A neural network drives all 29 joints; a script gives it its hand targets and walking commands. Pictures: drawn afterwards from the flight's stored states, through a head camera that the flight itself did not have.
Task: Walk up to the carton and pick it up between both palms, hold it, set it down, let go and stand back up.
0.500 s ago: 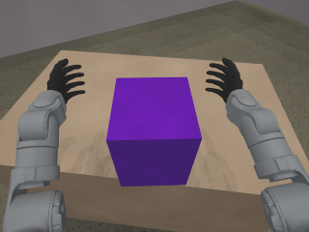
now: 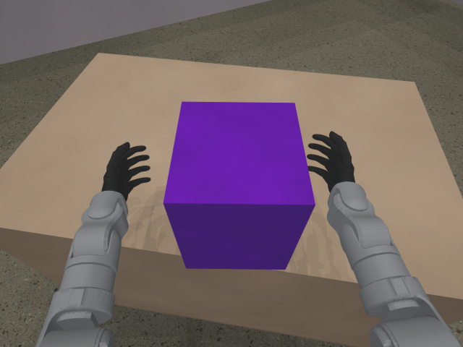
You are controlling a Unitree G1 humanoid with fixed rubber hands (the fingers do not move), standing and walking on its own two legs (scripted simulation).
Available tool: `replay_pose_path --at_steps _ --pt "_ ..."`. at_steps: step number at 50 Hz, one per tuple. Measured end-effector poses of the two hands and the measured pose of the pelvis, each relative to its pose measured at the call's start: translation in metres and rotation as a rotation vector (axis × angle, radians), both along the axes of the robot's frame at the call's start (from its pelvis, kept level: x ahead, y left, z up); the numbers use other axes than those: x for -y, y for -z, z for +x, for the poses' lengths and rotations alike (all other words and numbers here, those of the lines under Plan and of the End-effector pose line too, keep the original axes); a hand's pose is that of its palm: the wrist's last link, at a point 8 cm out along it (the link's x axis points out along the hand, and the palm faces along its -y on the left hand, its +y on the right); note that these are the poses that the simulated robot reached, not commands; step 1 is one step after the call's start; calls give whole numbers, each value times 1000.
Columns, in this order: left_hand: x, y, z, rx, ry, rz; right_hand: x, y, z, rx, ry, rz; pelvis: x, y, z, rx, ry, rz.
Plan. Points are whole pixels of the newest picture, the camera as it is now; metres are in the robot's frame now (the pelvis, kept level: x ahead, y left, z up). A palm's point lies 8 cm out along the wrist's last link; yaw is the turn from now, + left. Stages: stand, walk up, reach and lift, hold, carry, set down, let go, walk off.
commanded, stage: reach and lift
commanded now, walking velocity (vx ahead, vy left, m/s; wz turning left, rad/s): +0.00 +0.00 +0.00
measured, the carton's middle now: (236, 191) +0.39 +0.05 +0.02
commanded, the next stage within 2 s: none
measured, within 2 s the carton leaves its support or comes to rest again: neither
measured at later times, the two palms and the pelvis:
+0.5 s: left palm (138, 185) +0.36 +0.22 +0.06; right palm (331, 178) +0.40 -0.11 +0.08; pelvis +0.01 +0.00 +0.00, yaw +0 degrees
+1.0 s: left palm (150, 183) +0.36 +0.20 +0.07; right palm (324, 177) +0.39 -0.10 +0.08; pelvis +0.00 +0.00 +0.00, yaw -1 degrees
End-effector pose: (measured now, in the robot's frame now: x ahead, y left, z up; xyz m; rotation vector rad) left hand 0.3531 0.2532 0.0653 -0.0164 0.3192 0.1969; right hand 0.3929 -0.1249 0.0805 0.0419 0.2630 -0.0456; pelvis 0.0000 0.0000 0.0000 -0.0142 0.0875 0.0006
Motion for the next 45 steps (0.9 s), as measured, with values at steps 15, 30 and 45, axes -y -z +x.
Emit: replay_pose_path --at_steps 15,30,45 --pt "20 2 8 53 38 23 -10 8 5 27 -13 -40 -1 0 11 14 -4 -1" --pt "39 -5 14 48 39 11 -21 0 5 20 0 -7 1 -1 9 39 12 3" --pt "54 -8 12 44 36 -7 -25 -4 3 38 43 -20 1 -1 6 55 20 2"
